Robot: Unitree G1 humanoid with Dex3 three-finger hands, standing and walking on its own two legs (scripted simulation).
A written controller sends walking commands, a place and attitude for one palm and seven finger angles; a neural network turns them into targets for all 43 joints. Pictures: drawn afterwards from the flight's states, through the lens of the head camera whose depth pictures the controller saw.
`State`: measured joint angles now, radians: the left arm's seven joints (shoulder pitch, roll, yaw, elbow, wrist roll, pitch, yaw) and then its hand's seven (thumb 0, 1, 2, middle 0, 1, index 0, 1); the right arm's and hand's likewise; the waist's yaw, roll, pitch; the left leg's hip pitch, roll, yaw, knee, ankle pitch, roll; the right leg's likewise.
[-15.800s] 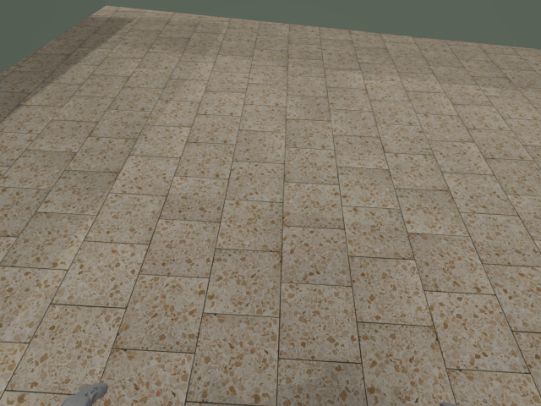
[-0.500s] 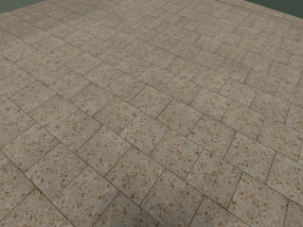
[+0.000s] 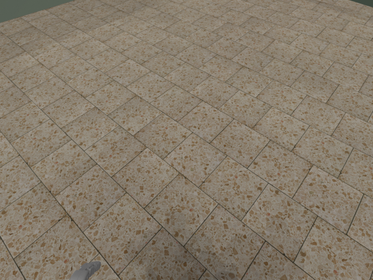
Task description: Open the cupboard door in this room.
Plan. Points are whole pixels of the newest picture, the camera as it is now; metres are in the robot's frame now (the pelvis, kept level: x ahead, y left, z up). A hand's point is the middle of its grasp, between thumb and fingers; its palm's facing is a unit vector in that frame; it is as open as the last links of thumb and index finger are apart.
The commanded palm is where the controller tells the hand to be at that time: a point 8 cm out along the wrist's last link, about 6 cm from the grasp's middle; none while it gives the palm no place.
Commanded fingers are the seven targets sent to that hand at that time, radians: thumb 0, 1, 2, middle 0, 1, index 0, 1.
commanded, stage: turn or walk to find it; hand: left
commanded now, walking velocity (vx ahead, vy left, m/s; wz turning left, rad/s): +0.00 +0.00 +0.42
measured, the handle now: out of the picture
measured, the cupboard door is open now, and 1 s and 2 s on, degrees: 0 0 0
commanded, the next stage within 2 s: none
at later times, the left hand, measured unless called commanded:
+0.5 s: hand out of the picture -0.05 +0.15 -0.15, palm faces +0.28 -0.92 -0.29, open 7.3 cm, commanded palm none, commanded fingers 0.00 0.90 0.90 -0.20 -0.30 -0.20 -0.30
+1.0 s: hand out of the picture -0.06 +0.21 -0.16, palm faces +0.45 -0.86 -0.24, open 7.4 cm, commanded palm none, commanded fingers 0.00 0.90 0.90 -0.20 -0.30 -0.20 -0.30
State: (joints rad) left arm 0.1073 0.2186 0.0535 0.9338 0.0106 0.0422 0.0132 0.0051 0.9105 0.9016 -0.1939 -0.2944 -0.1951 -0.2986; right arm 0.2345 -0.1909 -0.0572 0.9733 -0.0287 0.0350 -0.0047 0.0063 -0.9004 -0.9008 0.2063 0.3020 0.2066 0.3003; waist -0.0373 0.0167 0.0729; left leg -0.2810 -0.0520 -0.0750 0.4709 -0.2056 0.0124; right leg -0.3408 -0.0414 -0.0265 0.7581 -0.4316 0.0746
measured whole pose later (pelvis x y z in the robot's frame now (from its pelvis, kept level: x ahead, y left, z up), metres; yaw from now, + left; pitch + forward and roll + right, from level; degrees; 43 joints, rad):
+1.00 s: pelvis -0.05 -0.01 +0.00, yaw +26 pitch +0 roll -1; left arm 0.15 0.24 0.06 0.96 0.02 0.05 0.01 0.00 0.91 0.90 -0.19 -0.29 -0.20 -0.30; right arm 0.17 -0.18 -0.04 0.96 -0.02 0.02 0.00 0.01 -0.90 -0.90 0.21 0.30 0.21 0.30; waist 0.01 -0.02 0.07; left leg -0.22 -0.04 -0.03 0.45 -0.24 0.04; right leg -0.43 -0.09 -0.02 0.99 -0.42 0.09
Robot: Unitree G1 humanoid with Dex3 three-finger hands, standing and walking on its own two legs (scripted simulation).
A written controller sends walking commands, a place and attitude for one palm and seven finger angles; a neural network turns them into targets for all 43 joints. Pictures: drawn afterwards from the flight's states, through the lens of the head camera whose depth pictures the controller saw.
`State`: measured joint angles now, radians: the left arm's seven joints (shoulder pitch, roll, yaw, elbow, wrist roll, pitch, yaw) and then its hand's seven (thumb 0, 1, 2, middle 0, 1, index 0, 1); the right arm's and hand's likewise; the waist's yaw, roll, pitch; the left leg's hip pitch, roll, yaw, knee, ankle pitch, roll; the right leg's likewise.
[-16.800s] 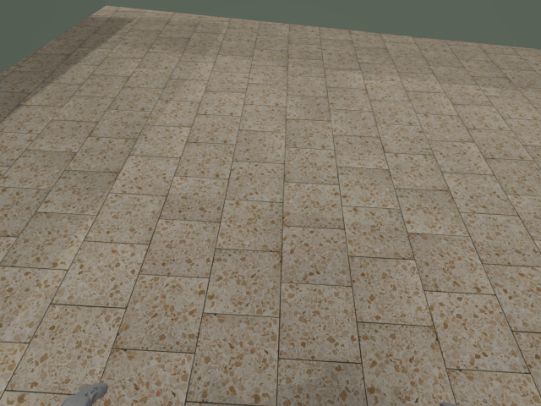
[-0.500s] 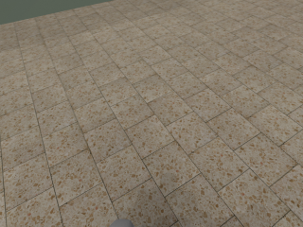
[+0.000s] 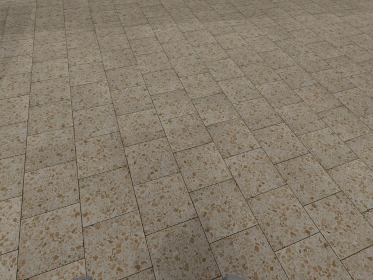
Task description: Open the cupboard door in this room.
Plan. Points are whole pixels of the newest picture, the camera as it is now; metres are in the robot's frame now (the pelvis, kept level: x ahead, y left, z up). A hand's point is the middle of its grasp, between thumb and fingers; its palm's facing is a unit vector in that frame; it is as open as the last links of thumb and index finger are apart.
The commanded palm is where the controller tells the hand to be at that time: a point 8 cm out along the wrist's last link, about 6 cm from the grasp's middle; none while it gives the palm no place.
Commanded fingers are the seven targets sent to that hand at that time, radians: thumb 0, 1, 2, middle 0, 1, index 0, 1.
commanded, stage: turn or walk to find it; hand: left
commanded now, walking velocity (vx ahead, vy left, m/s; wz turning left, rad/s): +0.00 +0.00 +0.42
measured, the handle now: out of the picture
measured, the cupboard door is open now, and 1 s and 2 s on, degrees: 0 0 0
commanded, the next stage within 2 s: stand and wait in 1.12 s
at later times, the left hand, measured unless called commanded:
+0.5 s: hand out of the picture +0.01 +0.13 -0.15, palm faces +0.26 -0.92 -0.29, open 7.3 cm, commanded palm none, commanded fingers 0.00 0.90 0.90 -0.20 -0.30 -0.20 -0.30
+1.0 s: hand out of the picture -0.08 +0.18 -0.17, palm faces +0.49 -0.84 -0.23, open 7.4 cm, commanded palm none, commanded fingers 0.00 0.90 0.90 -0.20 -0.30 -0.20 -0.30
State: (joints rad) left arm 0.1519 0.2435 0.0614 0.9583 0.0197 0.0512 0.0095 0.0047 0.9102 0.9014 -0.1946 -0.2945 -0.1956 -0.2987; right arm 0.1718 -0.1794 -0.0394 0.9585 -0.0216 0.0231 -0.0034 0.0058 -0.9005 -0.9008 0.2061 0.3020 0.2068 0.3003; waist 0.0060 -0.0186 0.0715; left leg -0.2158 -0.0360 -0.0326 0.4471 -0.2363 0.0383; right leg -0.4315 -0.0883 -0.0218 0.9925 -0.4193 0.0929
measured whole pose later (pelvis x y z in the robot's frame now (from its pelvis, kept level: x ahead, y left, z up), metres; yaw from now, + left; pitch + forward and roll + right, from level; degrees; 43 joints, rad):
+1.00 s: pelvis -0.04 -0.03 +0.00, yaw +26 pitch -1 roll -1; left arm 0.20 0.25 0.06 0.98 0.02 0.05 0.01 0.01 0.91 0.90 -0.19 -0.29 -0.20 -0.30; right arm 0.12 -0.19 -0.03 0.95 -0.02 0.02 0.00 0.01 -0.90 -0.90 0.20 0.30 0.21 0.30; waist 0.03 -0.03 0.08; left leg -0.21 -0.02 0.00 0.47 -0.24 0.04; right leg -0.45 -0.10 -0.03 1.06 -0.41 0.08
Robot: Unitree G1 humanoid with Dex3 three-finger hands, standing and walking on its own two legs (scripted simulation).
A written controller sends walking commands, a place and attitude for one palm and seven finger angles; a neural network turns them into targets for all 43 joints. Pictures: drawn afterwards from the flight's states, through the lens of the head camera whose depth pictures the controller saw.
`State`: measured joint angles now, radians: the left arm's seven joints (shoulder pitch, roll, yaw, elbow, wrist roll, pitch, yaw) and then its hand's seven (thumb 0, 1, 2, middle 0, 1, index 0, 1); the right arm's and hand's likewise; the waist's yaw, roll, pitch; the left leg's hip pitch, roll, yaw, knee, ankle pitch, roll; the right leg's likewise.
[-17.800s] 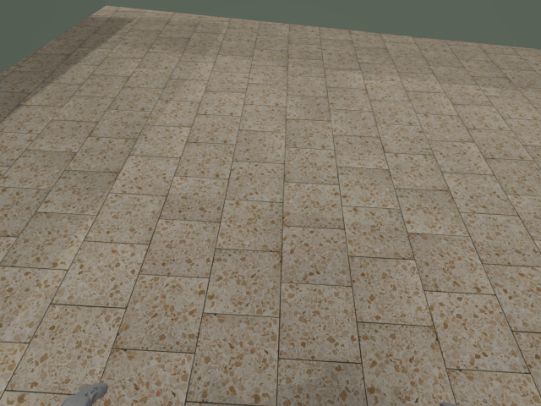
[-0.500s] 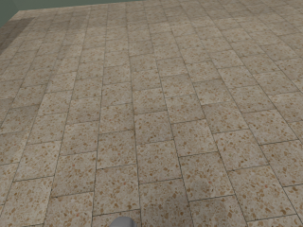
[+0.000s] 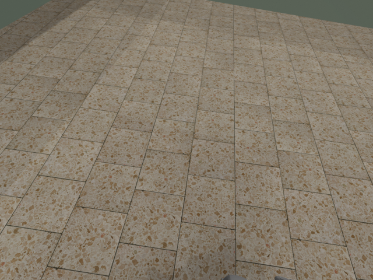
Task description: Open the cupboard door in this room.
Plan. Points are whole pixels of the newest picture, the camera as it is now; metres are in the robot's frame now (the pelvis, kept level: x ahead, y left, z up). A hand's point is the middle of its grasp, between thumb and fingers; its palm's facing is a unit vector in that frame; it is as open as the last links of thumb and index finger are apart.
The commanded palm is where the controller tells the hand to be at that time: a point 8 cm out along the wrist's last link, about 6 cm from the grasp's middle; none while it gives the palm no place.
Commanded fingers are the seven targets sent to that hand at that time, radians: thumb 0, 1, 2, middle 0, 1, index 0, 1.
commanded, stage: turn or walk to find it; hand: left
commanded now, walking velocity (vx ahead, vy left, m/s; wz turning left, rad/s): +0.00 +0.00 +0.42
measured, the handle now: out of the picture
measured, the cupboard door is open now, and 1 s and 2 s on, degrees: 0 0 0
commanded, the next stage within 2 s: stand and wait in 0.12 s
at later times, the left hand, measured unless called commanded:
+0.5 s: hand out of the picture +0.01 +0.14 -0.15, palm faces +0.23 -0.93 -0.27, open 7.4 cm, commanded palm none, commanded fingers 0.00 0.90 0.90 -0.20 -0.30 -0.20 -0.30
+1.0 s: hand out of the picture -0.09 +0.21 -0.17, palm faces +0.50 -0.83 -0.25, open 7.4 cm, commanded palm none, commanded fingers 0.00 0.90 0.90 -0.20 -0.30 -0.20 -0.30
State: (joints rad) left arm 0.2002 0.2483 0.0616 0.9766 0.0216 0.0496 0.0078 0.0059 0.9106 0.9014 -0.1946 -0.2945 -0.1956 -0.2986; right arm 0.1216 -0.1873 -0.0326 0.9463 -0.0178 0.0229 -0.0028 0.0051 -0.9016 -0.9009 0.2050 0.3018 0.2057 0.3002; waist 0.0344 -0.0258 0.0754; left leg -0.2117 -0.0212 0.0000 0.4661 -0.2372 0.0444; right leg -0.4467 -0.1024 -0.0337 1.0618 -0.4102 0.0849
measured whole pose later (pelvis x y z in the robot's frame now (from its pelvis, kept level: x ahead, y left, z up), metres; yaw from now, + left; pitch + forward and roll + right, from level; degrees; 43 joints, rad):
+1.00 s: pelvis -0.05 -0.02 +0.00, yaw +28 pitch +0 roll -1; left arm 0.18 0.27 0.07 0.96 0.02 0.05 0.01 0.01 0.91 0.90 -0.19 -0.29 -0.20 -0.30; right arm 0.15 -0.20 -0.04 0.93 -0.02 0.02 0.00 0.01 -0.90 -0.90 0.20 0.30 0.21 0.30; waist 0.02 -0.03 0.07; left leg -0.22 -0.03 -0.02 0.46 -0.24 0.04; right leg -0.48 -0.10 -0.03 1.10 -0.39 0.09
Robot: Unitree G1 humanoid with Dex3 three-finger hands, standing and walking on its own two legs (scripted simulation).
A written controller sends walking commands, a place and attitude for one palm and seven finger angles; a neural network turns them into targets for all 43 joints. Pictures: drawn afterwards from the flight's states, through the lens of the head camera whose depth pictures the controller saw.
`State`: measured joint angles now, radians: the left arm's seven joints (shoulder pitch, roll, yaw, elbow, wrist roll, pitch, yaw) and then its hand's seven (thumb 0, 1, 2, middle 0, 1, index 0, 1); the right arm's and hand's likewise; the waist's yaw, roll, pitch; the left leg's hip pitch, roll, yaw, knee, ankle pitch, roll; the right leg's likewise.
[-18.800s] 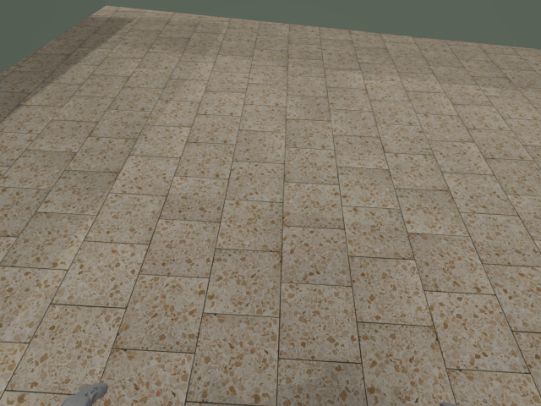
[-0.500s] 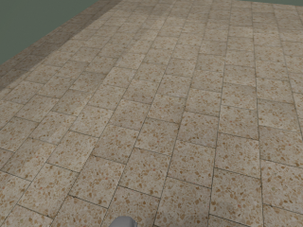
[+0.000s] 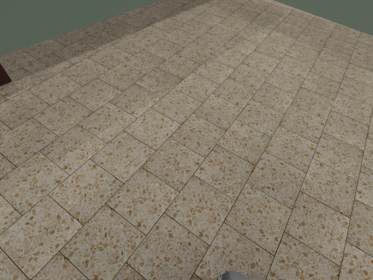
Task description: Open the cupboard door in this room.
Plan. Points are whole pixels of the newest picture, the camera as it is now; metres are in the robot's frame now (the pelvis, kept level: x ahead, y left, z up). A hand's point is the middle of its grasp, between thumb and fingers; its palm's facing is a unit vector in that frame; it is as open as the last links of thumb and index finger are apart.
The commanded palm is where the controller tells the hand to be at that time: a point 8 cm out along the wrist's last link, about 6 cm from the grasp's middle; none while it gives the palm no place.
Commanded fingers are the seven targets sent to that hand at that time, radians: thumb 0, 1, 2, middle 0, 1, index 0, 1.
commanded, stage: turn or walk to find it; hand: left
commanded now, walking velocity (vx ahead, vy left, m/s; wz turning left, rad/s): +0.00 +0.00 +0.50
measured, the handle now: out of the picture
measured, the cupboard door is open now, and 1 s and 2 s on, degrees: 0 0 0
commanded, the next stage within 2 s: none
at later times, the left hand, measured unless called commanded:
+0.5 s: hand out of the picture +0.02 +0.14 -0.14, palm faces +0.26 -0.92 -0.28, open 7.4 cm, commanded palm none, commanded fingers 0.00 0.90 0.90 -0.20 -0.30 -0.20 -0.30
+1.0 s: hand out of the picture -0.08 +0.22 -0.17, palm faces +0.52 -0.83 -0.21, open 7.4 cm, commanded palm none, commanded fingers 0.00 0.90 0.90 -0.20 -0.30 -0.20 -0.30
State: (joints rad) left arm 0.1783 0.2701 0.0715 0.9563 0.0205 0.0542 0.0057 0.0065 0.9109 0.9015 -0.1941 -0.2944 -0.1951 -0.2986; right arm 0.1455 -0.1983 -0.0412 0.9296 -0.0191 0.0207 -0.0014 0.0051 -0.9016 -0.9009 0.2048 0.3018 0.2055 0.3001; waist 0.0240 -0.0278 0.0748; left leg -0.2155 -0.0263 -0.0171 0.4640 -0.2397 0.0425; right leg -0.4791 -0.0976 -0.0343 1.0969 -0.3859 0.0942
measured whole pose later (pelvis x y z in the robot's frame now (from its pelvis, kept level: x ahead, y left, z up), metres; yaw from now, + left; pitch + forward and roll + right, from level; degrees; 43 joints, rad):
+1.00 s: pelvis -0.02 +0.00 +0.00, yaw +30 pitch +0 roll -2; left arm 0.22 0.27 0.07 0.98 0.03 0.02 -0.03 0.01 0.91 0.90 -0.19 -0.29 -0.19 -0.30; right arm 0.27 -0.18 -0.03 0.97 -0.02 -0.02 0.01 0.00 -0.90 -0.90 0.20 0.30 0.21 0.30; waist 0.02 -0.03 0.03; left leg -0.10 -0.02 -0.02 0.39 -0.29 0.05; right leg -0.55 -0.12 -0.06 1.12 -0.27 0.09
